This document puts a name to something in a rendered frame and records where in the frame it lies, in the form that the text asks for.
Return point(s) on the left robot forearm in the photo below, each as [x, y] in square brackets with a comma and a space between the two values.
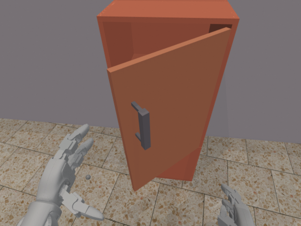
[41, 213]

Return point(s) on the right robot hand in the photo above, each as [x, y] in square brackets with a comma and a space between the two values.
[239, 213]

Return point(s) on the left robot hand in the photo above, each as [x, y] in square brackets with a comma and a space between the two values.
[60, 169]

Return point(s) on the cupboard door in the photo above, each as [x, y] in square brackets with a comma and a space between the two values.
[175, 85]

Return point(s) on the handle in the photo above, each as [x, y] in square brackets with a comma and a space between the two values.
[144, 125]

